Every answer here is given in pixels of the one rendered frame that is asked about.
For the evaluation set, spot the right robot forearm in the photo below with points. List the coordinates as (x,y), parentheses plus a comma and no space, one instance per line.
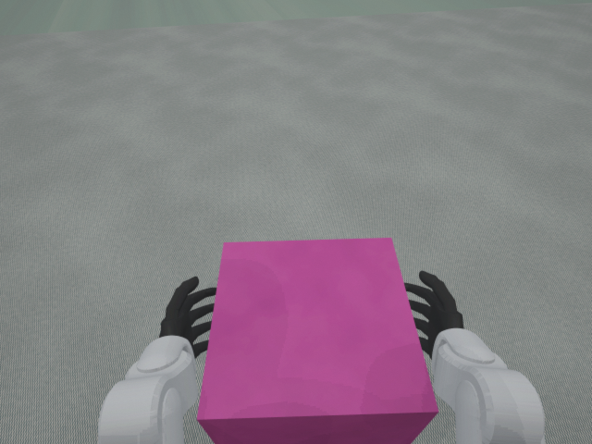
(492,404)

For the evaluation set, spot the carton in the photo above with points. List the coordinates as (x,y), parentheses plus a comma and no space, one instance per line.
(313,342)

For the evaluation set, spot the left robot forearm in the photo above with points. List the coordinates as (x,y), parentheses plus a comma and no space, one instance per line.
(148,406)

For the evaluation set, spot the robot right hand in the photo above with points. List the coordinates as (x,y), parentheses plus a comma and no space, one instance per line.
(442,312)

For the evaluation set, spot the robot left hand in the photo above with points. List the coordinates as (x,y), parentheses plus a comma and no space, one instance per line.
(179,318)

